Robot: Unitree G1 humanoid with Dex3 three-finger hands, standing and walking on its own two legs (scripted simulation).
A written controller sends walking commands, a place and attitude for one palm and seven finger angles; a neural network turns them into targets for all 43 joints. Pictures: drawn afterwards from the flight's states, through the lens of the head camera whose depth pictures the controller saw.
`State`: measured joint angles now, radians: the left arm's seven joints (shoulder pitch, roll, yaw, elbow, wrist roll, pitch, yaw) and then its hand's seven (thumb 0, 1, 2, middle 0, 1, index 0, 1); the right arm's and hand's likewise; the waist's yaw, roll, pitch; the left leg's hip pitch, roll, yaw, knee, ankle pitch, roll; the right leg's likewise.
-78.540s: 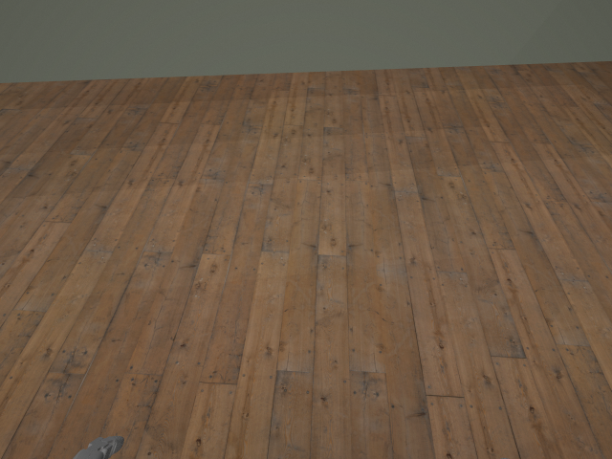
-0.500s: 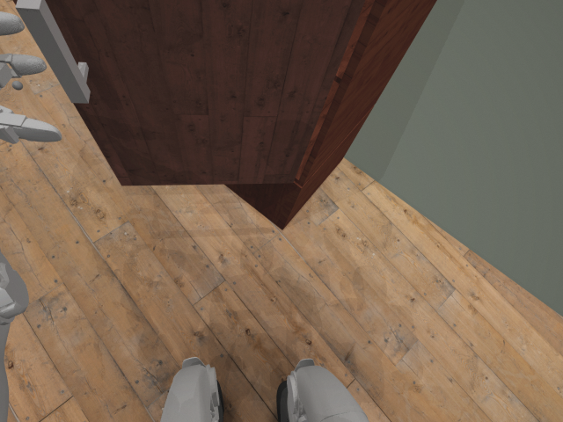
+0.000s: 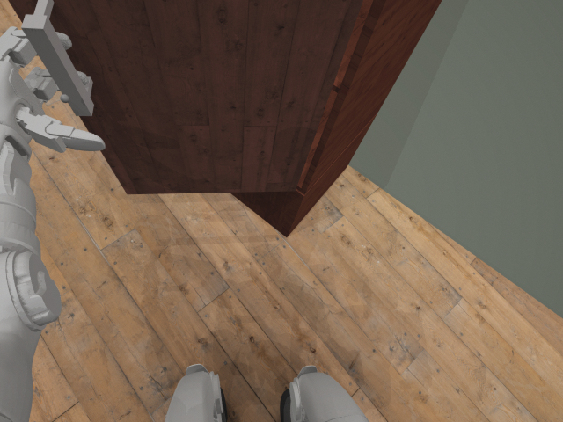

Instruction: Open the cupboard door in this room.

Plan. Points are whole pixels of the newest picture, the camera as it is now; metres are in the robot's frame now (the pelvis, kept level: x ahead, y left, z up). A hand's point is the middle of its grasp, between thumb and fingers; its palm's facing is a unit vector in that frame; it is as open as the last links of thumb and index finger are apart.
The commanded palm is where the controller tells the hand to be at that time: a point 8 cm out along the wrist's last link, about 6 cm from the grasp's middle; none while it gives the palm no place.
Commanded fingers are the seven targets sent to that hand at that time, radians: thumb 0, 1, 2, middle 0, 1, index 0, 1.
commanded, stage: slide the fingers in behind the handle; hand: left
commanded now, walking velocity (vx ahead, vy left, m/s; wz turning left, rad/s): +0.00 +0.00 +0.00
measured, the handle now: (66, 60) +0.58 +0.23 +0.09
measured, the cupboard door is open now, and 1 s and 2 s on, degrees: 43 43 52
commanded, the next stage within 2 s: close the thumb around the handle in 0.70 s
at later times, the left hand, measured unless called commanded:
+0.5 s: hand (80, 98) +0.52 +0.21 +0.08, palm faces +0.03 -1.00 -0.02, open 14.0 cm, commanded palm +0.51 +0.25 +0.08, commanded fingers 0.00 -0.50 0.30 -0.30 -1.20 -0.30 -1.20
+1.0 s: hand (77, 95) +0.53 +0.22 +0.08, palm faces +0.02 -1.00 -0.02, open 12.9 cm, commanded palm +0.51 +0.25 +0.08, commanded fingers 0.00 0.12 0.56 -0.34 -1.27 -0.34 -1.27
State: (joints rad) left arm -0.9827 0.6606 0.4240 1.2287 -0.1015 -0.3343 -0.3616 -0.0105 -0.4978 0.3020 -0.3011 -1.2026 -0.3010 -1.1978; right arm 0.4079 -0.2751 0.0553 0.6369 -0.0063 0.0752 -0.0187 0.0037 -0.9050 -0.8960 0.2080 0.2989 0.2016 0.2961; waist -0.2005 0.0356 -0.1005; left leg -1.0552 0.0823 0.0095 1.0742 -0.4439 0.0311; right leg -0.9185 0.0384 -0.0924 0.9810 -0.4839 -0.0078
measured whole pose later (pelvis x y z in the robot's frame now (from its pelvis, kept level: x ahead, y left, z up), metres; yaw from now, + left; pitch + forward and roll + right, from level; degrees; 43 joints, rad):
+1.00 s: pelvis +0.00 -0.01 +0.00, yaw +0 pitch +24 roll -4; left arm -0.98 0.64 0.43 1.23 -0.10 -0.36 -0.33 -0.01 -0.32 0.38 -0.31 -1.22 -0.31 -1.22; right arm 0.41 -0.27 0.05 0.65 0.00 0.06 -0.01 0.00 -0.91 -0.90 0.21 0.30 0.20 0.30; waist -0.20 0.04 -0.10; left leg -1.06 0.09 0.01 1.08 -0.45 0.02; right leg -0.93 0.04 -0.08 1.00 -0.49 -0.02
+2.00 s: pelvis +0.01 -0.01 +0.01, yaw +0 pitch +20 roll -3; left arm -0.62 0.46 0.37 0.90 -0.21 -0.35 -0.32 0.00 0.73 0.77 -0.32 -1.33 -0.33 -1.33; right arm 0.40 -0.26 0.02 0.59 0.02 0.11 0.01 0.01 -0.91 -0.90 0.21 0.30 0.20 0.30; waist -0.14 0.03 -0.15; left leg -0.90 0.08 0.04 0.99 -0.44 0.02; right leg -0.80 0.04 -0.05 0.93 -0.49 -0.01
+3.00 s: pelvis +0.01 -0.06 +0.03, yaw +4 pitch +11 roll +2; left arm 0.03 0.00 -0.02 0.26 -0.07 -0.35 0.36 0.01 0.20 0.60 -0.37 -1.28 -0.36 -1.27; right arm 0.23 -0.22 -0.01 0.63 -0.04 0.05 -0.03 0.01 -0.91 -0.90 0.20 0.30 0.20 0.30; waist -0.01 0.04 -0.13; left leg -0.68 0.04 0.00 0.88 -0.38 -0.04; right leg -0.60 0.01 -0.10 0.93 -0.52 -0.08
